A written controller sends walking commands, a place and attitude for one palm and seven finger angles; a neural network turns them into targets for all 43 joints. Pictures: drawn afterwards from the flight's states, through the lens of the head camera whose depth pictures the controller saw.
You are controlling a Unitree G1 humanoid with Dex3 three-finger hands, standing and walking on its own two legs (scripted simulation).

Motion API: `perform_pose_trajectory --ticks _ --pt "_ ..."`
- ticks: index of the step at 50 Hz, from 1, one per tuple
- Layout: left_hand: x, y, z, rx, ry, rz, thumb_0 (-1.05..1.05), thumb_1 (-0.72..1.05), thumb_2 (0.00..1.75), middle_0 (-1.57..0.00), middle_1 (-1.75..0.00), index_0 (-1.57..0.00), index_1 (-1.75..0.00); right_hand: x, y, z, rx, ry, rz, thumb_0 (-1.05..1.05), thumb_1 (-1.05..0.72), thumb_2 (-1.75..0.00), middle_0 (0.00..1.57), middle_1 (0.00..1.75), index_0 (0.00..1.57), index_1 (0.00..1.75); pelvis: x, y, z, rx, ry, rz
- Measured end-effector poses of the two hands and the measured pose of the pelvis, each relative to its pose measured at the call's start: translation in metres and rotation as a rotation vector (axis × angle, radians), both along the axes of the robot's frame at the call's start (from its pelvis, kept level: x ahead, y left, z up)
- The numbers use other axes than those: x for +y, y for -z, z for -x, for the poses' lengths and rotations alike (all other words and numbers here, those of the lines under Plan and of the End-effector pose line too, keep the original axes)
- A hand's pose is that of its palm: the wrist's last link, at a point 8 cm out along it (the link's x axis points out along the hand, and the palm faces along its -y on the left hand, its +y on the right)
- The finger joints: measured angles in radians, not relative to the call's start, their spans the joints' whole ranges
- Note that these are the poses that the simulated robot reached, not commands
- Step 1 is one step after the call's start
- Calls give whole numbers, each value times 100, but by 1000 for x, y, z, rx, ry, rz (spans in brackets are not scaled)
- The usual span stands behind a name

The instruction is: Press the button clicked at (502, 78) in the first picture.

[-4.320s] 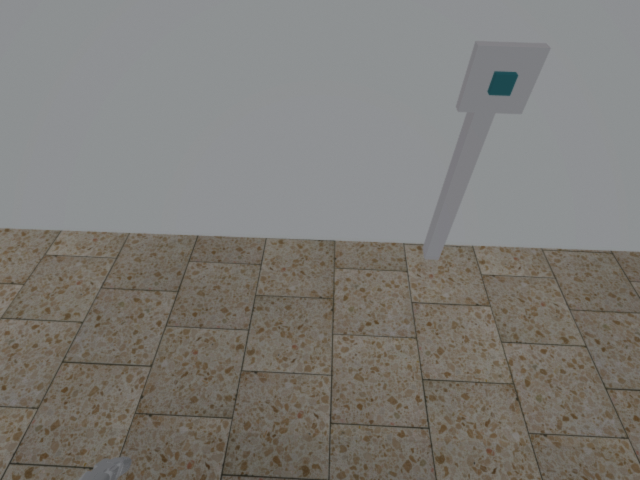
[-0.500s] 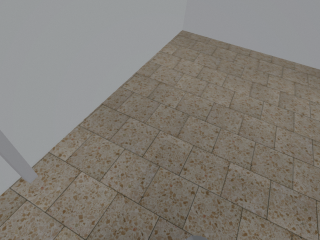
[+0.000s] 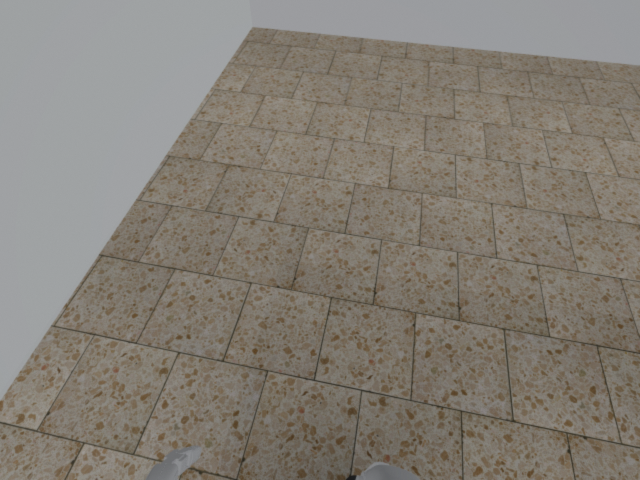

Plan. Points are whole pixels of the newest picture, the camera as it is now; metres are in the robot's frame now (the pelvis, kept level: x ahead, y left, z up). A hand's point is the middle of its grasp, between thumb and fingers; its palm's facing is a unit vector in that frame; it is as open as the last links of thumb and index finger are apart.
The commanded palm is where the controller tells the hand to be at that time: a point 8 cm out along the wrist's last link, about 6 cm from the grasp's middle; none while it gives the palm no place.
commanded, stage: walk to a spot facing it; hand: left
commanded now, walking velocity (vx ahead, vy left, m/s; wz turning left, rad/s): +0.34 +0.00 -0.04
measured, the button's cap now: out of the picture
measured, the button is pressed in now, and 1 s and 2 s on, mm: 0 0 0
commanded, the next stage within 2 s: turn to face it in 0.16 s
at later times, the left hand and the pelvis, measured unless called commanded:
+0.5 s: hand out of the picture +0.15 +0.20 -0.18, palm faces +0.20 -0.97 -0.14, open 7.3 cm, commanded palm none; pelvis +0.20 +0.04 +0.00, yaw +7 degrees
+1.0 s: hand (161, 384) +0.27 +0.24 -0.13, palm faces +0.37 -0.89 -0.26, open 7.4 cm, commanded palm none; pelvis +0.22 +0.01 +0.02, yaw +21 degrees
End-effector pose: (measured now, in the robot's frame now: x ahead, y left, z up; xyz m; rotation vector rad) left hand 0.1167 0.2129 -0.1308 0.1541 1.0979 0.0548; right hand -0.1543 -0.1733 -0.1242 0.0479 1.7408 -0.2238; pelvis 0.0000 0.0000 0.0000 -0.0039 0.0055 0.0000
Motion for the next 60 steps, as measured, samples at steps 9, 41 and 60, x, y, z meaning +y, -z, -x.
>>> perform_pose_trajectory --ticks 9,41,60 --pt "16 -26 -25 38 -92 -85 -3 95 90 -20 -30 -21 -30 -58 1 -217 -383 -99 95 1 -91 -90 20 30 20 29 -11 -23 -74 -24 8 4" --pt "97 -18 -126 60 -367 -61 1 91 90 -20 -30 -20 -30 -7 -21 -481 -489 -436 112 0 -92 -89 21 30 20 29 45 -21 -218 4 -267 41" --pt "17 -50 -64 118 -579 -136 1 90 90 -20 -30 -20 -30 -61 -3 -540 -436 -626 10 1 -91 -90 20 30 20 29 -20 -28 -235 30 -515 -40"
